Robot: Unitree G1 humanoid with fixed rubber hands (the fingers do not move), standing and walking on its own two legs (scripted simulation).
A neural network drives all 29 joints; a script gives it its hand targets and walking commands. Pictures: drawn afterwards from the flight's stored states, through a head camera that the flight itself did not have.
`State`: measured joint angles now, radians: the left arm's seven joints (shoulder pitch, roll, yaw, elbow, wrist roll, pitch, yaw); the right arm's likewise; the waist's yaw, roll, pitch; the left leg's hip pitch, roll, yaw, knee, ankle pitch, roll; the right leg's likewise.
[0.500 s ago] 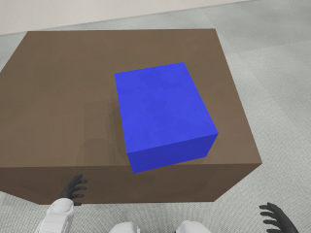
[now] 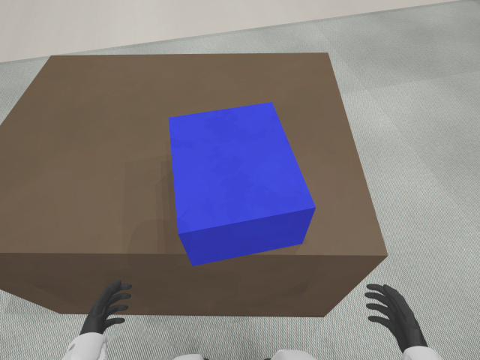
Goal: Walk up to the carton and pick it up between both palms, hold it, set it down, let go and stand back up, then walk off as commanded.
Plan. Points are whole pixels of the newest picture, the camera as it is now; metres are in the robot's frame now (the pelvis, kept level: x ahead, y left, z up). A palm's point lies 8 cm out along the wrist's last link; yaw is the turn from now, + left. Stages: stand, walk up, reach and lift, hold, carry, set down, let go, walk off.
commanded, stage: reach and lift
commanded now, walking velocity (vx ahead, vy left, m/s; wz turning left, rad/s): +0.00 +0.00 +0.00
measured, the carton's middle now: (234, 179) +0.46 +0.04 -0.05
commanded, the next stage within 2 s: none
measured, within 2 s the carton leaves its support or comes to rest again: neither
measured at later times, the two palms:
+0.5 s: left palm (101, 316) +0.18 +0.25 -0.05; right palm (394, 310) +0.19 -0.23 -0.04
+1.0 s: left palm (101, 308) +0.19 +0.24 -0.02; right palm (390, 297) +0.21 -0.22 -0.02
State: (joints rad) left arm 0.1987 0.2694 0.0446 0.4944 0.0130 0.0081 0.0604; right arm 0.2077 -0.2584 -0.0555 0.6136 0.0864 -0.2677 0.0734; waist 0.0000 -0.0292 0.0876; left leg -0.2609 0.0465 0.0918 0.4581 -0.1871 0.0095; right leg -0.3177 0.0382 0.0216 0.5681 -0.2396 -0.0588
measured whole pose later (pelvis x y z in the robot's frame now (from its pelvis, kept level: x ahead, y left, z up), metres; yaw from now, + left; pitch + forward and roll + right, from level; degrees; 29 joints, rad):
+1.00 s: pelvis +0.02 +0.01 +0.00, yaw +1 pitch +2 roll +2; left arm 0.28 0.16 0.04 0.41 -0.08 -0.38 0.15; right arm 0.22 -0.30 0.07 0.49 0.34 -0.43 0.15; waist 0.00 -0.04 0.04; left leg -0.26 0.03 0.08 0.42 -0.19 -0.02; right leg -0.31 0.03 0.01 0.53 -0.25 -0.05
